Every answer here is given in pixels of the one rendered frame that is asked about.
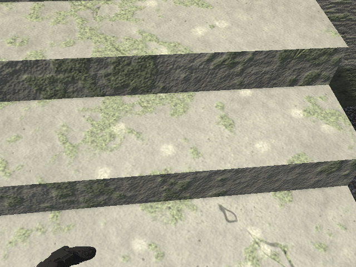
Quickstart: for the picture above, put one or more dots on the left robot hand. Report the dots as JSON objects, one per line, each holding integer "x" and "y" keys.
{"x": 65, "y": 256}

